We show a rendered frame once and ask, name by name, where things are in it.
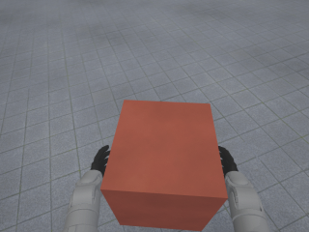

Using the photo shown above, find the right robot hand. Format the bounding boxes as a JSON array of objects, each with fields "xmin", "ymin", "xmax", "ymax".
[{"xmin": 218, "ymin": 146, "xmax": 239, "ymax": 178}]

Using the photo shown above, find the carton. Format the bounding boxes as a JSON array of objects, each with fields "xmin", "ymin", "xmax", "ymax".
[{"xmin": 100, "ymin": 100, "xmax": 228, "ymax": 231}]

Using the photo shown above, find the robot left forearm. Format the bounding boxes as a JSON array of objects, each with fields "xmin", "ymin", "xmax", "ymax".
[{"xmin": 61, "ymin": 169, "xmax": 103, "ymax": 232}]

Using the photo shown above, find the left robot hand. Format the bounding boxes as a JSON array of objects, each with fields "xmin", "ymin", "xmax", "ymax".
[{"xmin": 90, "ymin": 145, "xmax": 110, "ymax": 178}]

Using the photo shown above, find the robot right forearm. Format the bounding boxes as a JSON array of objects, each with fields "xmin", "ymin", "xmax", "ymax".
[{"xmin": 224, "ymin": 171, "xmax": 270, "ymax": 232}]

